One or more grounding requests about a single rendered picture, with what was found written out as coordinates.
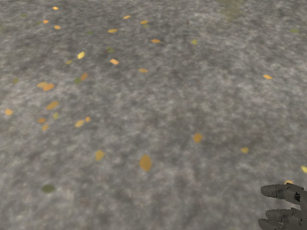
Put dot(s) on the right robot hand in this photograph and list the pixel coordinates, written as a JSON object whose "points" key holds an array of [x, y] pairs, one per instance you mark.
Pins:
{"points": [[291, 219]]}

